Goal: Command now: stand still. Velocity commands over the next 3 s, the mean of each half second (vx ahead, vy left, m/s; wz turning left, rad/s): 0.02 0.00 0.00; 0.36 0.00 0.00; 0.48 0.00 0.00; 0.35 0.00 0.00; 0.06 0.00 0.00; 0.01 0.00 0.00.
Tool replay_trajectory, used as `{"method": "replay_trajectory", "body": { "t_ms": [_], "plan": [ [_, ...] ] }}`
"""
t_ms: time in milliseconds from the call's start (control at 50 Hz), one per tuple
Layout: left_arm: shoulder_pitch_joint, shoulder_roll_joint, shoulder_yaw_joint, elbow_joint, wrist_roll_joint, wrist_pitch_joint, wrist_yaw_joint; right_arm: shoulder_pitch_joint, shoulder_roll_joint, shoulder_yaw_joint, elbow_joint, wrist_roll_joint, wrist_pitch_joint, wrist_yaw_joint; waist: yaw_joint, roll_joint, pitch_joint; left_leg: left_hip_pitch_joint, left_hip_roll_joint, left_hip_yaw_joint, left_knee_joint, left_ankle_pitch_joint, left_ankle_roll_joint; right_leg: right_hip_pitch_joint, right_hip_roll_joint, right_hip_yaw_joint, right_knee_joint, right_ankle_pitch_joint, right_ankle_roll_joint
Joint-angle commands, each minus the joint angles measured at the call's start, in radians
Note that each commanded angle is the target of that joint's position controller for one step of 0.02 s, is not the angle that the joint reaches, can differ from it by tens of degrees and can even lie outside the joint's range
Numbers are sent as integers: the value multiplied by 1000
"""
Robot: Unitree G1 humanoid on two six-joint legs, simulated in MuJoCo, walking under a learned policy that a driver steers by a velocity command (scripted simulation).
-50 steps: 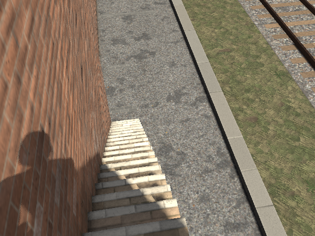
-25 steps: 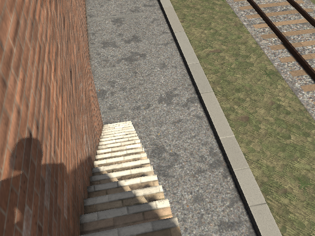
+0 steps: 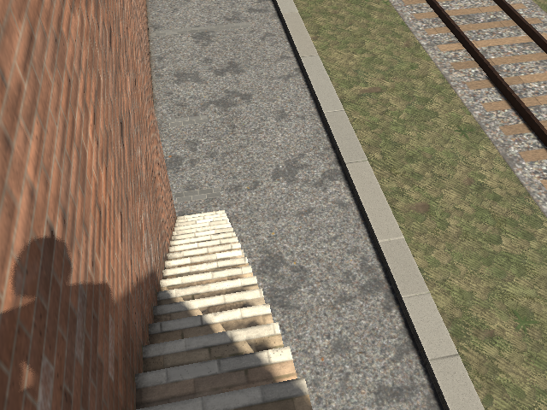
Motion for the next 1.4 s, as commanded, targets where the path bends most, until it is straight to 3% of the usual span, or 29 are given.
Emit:
{"method": "replay_trajectory", "body": {
  "t_ms": [20, 400, 480, 620, 640, 660, 780, 800, 840, 900, 920, 980, 1040, 1120, 1160, 1240, 1380, 1400],
  "plan": [
    [29, 79, 16, -39, 1, -7, 3, 112, -108, -19, -2, 0, -2, -3, 2, -2, 47, -96, 20, -22, -61, 39, 22, 30, -71, 59, -9, 115, -40],
    [42, 79, 18, -32, -1, -9, 4, 129, -104, -22, -2, 1, -3, -5, 2, -7, 46, -91, 18, -24, -62, 49, 23, 31, -73, 59, -9, 130, -40],
    [23, 87, 19, -41, -3, -9, 13, 125, -92, -20, -13, -2, -8, -12, -4, -28, 70, -110, -6, -2, -61, -88, 30, -16, -70, 79, -52, -114, -38],
    [8, 84, 17, -82, -11, -25, 22, 109, -98, -22, -48, 5, -34, -9, -1, -17, 52, -120, -15, 4, -7, -48, 51, 5, -61, 68, 11, -83, -51],
    [16, 93, 24, -79, -16, -36, 21, 102, -103, -24, -56, 10, -37, -12, 6, -57, 45, -110, -6, -10, 12, 5, 50, -6, -49, 53, 18, -53, -45],
    [16, 86, 24, -84, -18, -46, 20, 99, -107, -24, -63, 11, -39, -14, 5, -41, 45, -101, -6, -8, 28, 47, 52, -8, -44, 48, 32, -15, -45],
    [-19, 66, 18, -128, -19, -62, 8, 59, -107, -23, -112, 12, -33, -12, -5, 11, 18, -74, -19, -2, 112, 145, 72, -17, -28, 21, 126, 63, -56],
    [-44, 70, 18, -143, -22, -70, 5, 45, -101, -17, -122, -2, -34, -12, -17, 10, 33, -81, -22, 1, 123, 153, 71, -27, -25, 24, 136, 76, -56],
    [-43, 75, 19, -156, -17, -81, -1, 31, -117, -16, -137, 1, -30, -19, -22, 9, -18, -51, -25, 4, 148, 200, 73, -6, -31, 23, 155, 137, -46],
    [-69, 70, 15, -177, -18, -93, -10, 4, -119, -10, -156, -3, -16, -27, -30, 13, -7, -38, -23, -11, 159, 251, 77, -16, -33, 18, 178, 164, -45],
    [-55, 55, 9, -175, -3, -85, -12, 25, -147, -20, -148, -2, -15, -32, -29, 30, -2, -25, -11, -15, 154, 292, 71, -20, -43, 26, 173, 193, -42],
    [-77, 62, 6, -193, -3, -78, -12, -5, -147, -18, -164, 0, -13, -33, -29, 1, -5, -13, -6, -25, 158, 351, 68, -1, -46, 26, 187, 240, -30],
    [-83, 66, 2, -205, 4, -74, -11, -35, -157, -18, -175, -7, -15, -30, -26, 9, -14, -18, -8, -22, 164, 353, 72, 22, -59, 41, 193, 255, -21],
    [-118, 69, -2, -239, 14, -53, -3, -71, -156, -10, -195, -3, -29, -17, -22, -7, -28, -23, -6, -24, 161, 400, 85, 42, -60, 40, 210, 280, -18],
    [-127, 75, 0, -258, 10, -51, 1, -79, -149, -3, -208, -9, -30, -15, -18, -36, -42, -20, 0, -31, 163, 392, 81, 53, -62, 40, 210, 273, -15],
    [-155, 71, -7, -295, 11, -46, 0, -113, -164, 2, -235, -11, -34, -10, -18, -18, -50, -20, 6, -30, 157, 414, 78, 58, -67, 48, 210, 291, -6],
    [-162, 80, -16, -344, 20, -38, 0, -142, -168, 16, -267, -24, -36, 2, -18, -9, -61, -17, 16, -41, 128, 403, 69, 62, -78, 64, 190, 288, 7],
    [-179, 79, -18, -356, 23, -38, 2, -153, -156, 22, -285, -25, -36, 4, -16, -36, -63, -10, 21, -50, 122, 398, 57, 59, -72, 53, 185, 272, 14]
  ]
}}
Next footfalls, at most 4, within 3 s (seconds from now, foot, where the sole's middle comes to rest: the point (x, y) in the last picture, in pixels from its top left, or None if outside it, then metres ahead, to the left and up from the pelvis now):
none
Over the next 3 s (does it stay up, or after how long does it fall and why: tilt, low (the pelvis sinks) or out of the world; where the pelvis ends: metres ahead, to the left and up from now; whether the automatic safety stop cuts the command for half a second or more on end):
stays up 0.01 0.00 0.00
